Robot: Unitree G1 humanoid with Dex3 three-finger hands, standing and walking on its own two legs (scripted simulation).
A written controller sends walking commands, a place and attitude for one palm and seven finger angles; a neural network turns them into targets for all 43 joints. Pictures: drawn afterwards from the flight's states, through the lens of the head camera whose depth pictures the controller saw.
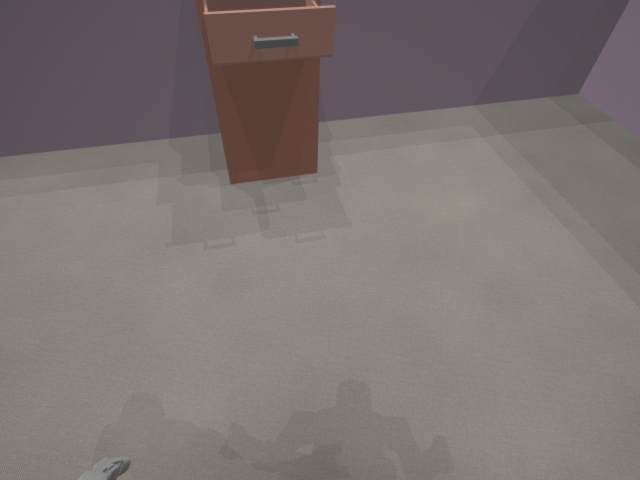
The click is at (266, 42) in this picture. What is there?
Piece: drawer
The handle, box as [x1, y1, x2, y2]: [253, 33, 297, 48]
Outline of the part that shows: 297,37 293,33 290,33 289,36 257,38 255,35 253,36 255,48 297,45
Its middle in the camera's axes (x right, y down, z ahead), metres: -0.14 -0.60 +1.17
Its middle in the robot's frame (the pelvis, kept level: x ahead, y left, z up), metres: +1.27 +0.20 +0.01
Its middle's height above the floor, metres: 0.78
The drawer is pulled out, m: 0.28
